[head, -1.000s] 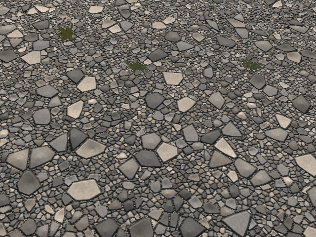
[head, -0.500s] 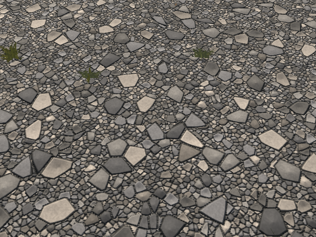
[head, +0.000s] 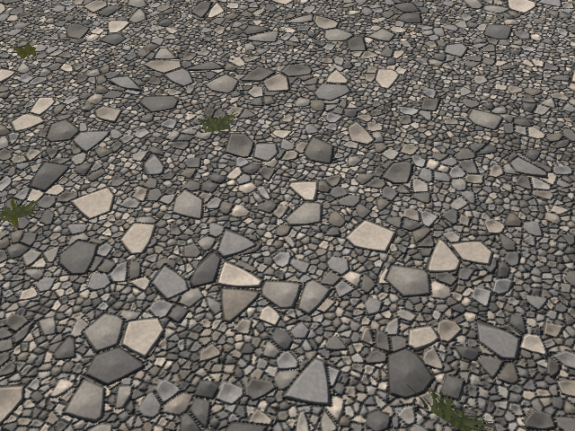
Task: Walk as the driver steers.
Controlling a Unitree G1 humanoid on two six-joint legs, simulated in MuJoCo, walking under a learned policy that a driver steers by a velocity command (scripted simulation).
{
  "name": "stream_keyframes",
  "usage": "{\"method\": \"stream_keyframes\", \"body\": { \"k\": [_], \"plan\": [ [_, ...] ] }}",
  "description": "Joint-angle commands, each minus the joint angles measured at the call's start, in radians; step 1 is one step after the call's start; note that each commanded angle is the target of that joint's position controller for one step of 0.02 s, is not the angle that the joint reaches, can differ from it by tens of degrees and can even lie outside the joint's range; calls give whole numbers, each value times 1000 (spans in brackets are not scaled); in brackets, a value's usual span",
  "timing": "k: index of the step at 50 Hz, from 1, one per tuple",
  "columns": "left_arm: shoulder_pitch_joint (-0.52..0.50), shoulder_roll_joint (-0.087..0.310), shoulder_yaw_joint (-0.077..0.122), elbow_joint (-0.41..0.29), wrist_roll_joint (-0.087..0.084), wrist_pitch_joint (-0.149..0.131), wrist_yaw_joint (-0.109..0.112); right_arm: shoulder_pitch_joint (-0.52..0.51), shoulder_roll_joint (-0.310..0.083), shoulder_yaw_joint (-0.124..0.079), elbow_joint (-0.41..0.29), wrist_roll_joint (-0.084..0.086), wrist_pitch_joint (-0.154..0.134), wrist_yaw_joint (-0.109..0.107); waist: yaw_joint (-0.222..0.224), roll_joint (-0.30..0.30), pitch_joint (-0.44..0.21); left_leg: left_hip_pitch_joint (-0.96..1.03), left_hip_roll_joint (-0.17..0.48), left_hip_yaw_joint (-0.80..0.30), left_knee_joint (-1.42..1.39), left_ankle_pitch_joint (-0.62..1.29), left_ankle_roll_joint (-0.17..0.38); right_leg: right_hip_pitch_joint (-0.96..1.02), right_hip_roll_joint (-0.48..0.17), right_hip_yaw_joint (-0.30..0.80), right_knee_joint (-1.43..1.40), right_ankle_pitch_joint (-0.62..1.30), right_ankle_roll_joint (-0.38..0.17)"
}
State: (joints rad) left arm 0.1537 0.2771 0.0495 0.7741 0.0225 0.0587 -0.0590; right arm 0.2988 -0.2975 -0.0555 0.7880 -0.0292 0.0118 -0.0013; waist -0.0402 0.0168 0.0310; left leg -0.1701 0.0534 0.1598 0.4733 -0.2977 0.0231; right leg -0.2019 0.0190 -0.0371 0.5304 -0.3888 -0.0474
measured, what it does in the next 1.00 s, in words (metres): walks ahead, turning left: right foot, then left foot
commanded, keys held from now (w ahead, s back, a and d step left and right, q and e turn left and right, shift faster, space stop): w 0.16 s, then w+q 0.84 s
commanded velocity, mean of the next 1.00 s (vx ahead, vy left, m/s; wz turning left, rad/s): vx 0.44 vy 0.00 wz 0.29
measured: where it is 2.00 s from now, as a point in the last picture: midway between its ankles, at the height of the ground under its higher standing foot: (189, 270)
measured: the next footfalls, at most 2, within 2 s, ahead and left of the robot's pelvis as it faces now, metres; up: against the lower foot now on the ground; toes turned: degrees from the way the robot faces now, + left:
right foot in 0.02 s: +0.02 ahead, -0.10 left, +0.00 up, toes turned -1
left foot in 0.50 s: +0.36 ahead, +0.09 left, +0.00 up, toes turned +9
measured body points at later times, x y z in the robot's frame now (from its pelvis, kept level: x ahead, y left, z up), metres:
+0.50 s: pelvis +0.21 +0.01 -0.03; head +0.24 +0.02 +0.42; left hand +0.15 +0.27 -0.17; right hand +0.40 -0.22 -0.13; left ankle +0.32 +0.08 -0.74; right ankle -0.01 -0.10 -0.73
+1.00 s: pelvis +0.50 +0.05 -0.01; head +0.53 +0.07 +0.44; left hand +0.64 +0.34 -0.09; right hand +0.56 -0.23 -0.13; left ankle +0.32 +0.08 -0.74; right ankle +0.68 -0.01 -0.72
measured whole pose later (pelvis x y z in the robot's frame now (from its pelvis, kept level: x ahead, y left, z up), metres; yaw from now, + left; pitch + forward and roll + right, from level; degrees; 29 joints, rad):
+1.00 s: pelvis +0.50 +0.05 -0.01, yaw +23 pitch +2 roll +1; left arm 0.00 0.26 -0.01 0.70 0.03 -0.05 -0.03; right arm 0.46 -0.29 -0.07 0.88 -0.02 -0.04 -0.01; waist -0.11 -0.03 0.04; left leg 0.03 -0.14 -0.23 0.35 -0.39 0.11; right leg -0.55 -0.01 0.03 0.55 -0.08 0.02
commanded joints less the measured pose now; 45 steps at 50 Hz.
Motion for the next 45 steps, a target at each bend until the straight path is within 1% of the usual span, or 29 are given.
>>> {"method": "stream_keyframes", "body": {
  "k": [1, 2, 3, 4, 5, 7, 8, 10, 14, 16, 18, 20, 21, 22, 23, 24, 25, 26, 27, 28, 29, 30, 31, 32, 33, 35, 38, 42, 45],
  "plan": [
    [279, 130, 25, 52, 26, -52, 27, -68, -18, 1, -64, 0, -14, 11, 154, -198, -45, -382, 48, -22, 206, -251, 59, 423, -183, 281, -334, -152, -75],
    [301, 263, 53, 39, 7, -59, 38, -131, -14, 5, -123, -13, -17, 16, 164, -304, 27, -625, -72, -22, 373, -311, 27, 388, -411, 660, -435, -312, -197],
    [266, 224, 49, 46, 4, -60, 48, -176, -110, -19, -122, -18, -18, 17, 159, -165, 104, -625, 7, -141, 464, -226, 28, 289, -401, 607, -428, -298, -235],
    [191, 166, 27, 31, -1, -67, 50, -143, -119, -26, -99, 4, -24, 34, 103, -143, 120, -601, 19, -163, 480, -127, 29, 257, -330, 517, -431, -252, -208],
    [142, 136, 18, 22, 0, -76, 51, -100, -119, -26, -70, 12, -33, 44, 69, -142, 114, -570, 29, -165, 472, -58, 22, 247, -275, 427, -442, -149, -173],
    [132, 109, 8, 26, -3, -101, 57, -58, -109, -25, -28, -9, -33, 51, 49, -132, 76, -520, 31, -141, 502, 40, 5, 251, -213, 299, -437, 96, -148],
    [153, 110, 7, 38, -6, -110, 54, -59, -94, -23, -23, -13, -31, 51, 46, -114, 61, -519, 28, -133, 520, 65, -2, 255, -204, 264, -427, 194, -149],
    [192, 114, 10, 62, -9, -122, 51, -86, -73, -17, -25, -6, -26, 53, 54, -101, 65, -559, 31, -130, 527, 102, -13, 264, -206, 200, -429, 305, -153],
    [249, 98, 3, 104, 5, -132, 55, -188, -48, -9, -53, 4, -25, 56, 85, -96, 116, -604, -9, -173, 441, 164, -17, 250, -213, 98, -444, 421, -141],
    [240, 94, -1, 114, 6, -139, 58, -222, -34, -2, -66, 1, -28, 60, 82, -98, 126, -568, -21, -156, 353, 207, -5, 239, -213, 43, -444, 492, -130],
    [248, 94, -4, 130, 2, -145, 66, -268, -21, 8, -87, -6, -30, 65, 88, -93, 134, -520, -22, -107, 261, 223, 21, 246, -229, 10, -445, 566, -122],
    [257, 103, -6, 149, 2, -147, 73, -281, -11, 14, -101, -7, -32, 64, 82, -87, 128, -456, -41, -64, 182, 200, 62, 282, -245, -27, -402, 738, -108],
    [249, 116, -5, 153, 5, -148, 76, -256, -15, 12, -97, -5, -32, 61, 64, -97, 101, -396, -68, -38, 161, 172, 86, 303, -248, -50, -338, 933, -96],
    [243, 134, -2, 156, 8, -146, 81, -205, -28, 6, -85, -5, -33, 56, 37, -116, 55, -327, -100, -18, 158, 129, 108, 330, -251, -70, -236, 1132, -84],
    [236, 152, 3, 156, 15, -138, 85, -104, -52, -4, -57, -4, -37, 52, -9, -126, -14, -228, -135, -10, 149, 83, 129, 344, -251, -87, -76, 1260, -73],
    [231, 165, 6, 152, 15, -129, 87, 44, -79, -19, -10, -8, -45, 46, -70, -116, -103, -42, -165, -19, 87, 87, 153, 286, -239, -107, 137, 1221, -60],
    [232, 159, 1, 133, 10, -131, 85, 184, -140, -43, 29, -20, -48, 33, -130, -52, -189, 203, -73, -169, 38, 10, 198, 92, -203, -121, 407, 958, -43],
    [293, 36, -24, 78, -11, -141, 61, 201, -264, -76, 19, -24, -44, 20, -62, 213, -292, 487, 244, -740, -44, -88, 367, -319, 5, -109, 833, 121, 12],
    [191, 119, -5, 60, 3, -155, 56, 168, -236, -74, 25, 27, -38, 27, -83, 115, -333, 483, 271, -972, -190, -64, 390, -440, 43, 102, 948, -57, 2],
    [131, 122, -6, 28, -6, -167, 51, 89, -215, -69, 20, 27, -37, 21, -46, 74, -175, 359, 253, -802, -199, -11, 360, -499, -24, 121, 923, 28, -7],
    [115, 112, -12, 25, -5, -177, 51, 50, -155, -55, 18, 23, -39, 20, -21, -19, -92, 226, 223, -693, -214, 102, 328, -471, -69, 106, 836, 90, -8],
    [110, 100, -12, 27, 3, -171, 53, 18, -123, -46, 18, 21, -44, 16, 14, -52, -33, 114, 172, -608, -227, 199, 295, -424, -95, 103, 762, 98, -1],
    [124, 93, -15, 22, 18, -151, 52, -4, -96, -36, 23, 24, -48, 12, 48, -42, -17, 35, 126, -542, -243, 266, 276, -367, -109, 104, 710, 93, 16],
    [142, 81, -17, 24, 27, -131, 49, -9, -93, -32, 22, 25, -56, 12, 64, -27, -25, 1, 106, -502, -254, 304, 271, -335, -114, 99, 670, 87, 31],
    [146, 72, -19, 20, 33, -116, 46, 2, -99, -34, 25, 29, -66, 13, 69, -18, -27, -19, 89, -479, -260, 342, 275, -331, -115, 86, 637, 87, 46],
    [104, 62, -21, -2, 34, -99, 43, 23, -120, -39, 32, 31, -74, 13, 66, -4, -9, -55, 63, -449, -285, 324, 272, -359, -121, 63, 553, 133, 74],
    [-41, 68, -20, -58, 30, -95, 41, 77, -126, -42, 41, 32, -72, 11, 22, 14, 34, -36, 40, -455, -308, 294, 243, -447, -123, 47, 390, 268, 106],
    [-168, 63, -25, -103, 21, -101, 33, 152, -130, -46, 52, 31, -67, 5, -36, 33, 18, 69, 27, -468, -256, 390, 202, -474, -88, 46, 222, 392, 108],
    [-248, 65, -31, -140, 14, -110, 30, 192, -132, -47, 55, 20, -64, -3, -63, 43, 17, 143, 38, -499, -201, 504, 197, -474, -55, 42, 137, 385, 96]
  ]
}}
